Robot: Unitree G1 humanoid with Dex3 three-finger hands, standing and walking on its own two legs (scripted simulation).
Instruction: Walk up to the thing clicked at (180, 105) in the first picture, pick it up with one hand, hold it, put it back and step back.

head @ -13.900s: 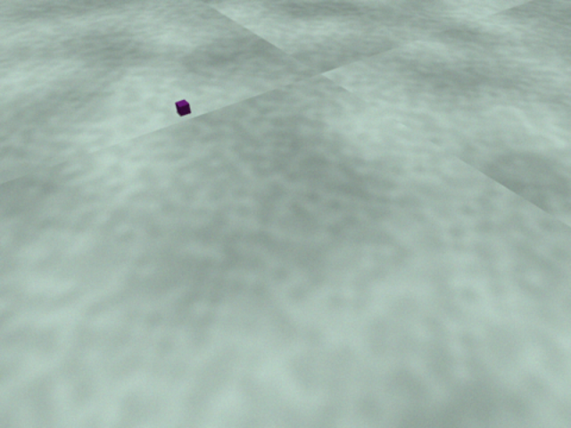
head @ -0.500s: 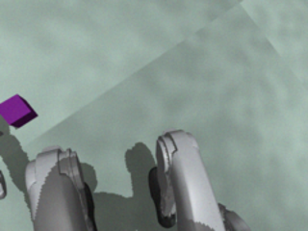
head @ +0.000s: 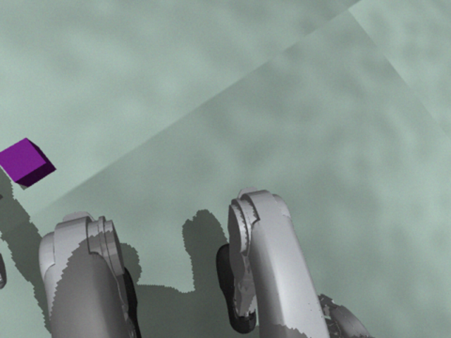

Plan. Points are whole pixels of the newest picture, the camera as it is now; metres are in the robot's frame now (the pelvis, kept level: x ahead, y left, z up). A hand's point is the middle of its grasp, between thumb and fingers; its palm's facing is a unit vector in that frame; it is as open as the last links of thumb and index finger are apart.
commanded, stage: rise first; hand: left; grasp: from above
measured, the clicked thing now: (27, 163) +0.45 +0.33 -0.28
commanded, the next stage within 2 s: approach in 0.40 s
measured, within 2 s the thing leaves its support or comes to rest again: neither
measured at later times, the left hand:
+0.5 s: hand out of the picture +0.40 +0.37 -0.17, palm faces -0.30 -0.28 -0.91, open 13.0 cm
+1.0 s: hand (2, 127) +0.48 +0.32 -0.15, palm faces -0.26 -0.26 -0.93, open 14.3 cm
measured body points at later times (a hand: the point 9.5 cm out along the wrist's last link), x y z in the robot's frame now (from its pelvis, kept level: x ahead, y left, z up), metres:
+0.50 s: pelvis +0.00 +0.00 +0.00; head +0.23 +0.07 +0.38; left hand +0.42 +0.38 -0.12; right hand +0.07 -0.26 -0.11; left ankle +0.08 +0.14 -0.28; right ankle +0.10 -0.12 -0.28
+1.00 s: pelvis +0.00 +0.00 +0.00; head +0.24 +0.06 +0.38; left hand +0.49 +0.33 -0.10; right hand +0.04 -0.27 -0.10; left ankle +0.08 +0.14 -0.28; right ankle +0.10 -0.12 -0.28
